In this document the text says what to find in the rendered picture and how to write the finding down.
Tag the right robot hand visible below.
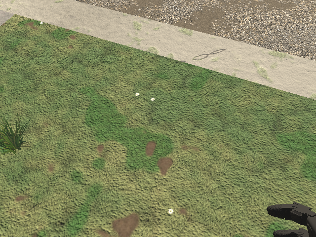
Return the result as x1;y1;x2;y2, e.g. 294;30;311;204
267;202;316;237

